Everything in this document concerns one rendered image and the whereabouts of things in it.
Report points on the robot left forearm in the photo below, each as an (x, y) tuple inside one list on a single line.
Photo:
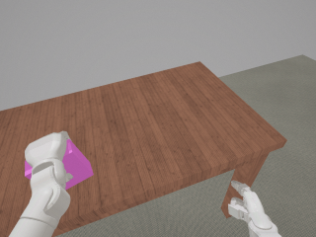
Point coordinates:
[(48, 203)]

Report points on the right robot hand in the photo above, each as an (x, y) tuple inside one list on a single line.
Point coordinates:
[(240, 209)]

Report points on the table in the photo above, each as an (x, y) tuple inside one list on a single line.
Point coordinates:
[(145, 137)]

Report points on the left robot hand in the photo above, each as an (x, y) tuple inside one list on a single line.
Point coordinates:
[(51, 146)]

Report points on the robot right forearm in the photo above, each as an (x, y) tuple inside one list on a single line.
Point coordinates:
[(260, 225)]

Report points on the sponge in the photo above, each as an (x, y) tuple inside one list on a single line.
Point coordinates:
[(74, 163)]

